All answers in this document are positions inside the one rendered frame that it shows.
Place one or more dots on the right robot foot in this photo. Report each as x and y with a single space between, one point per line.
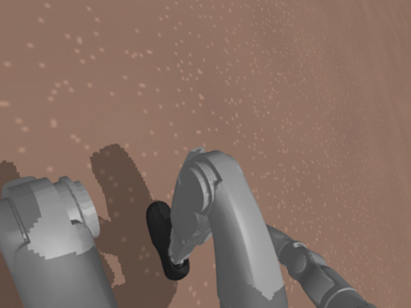
159 226

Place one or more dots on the right robot arm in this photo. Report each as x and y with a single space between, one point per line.
323 285

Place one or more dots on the right robot hand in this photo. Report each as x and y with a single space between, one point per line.
279 239

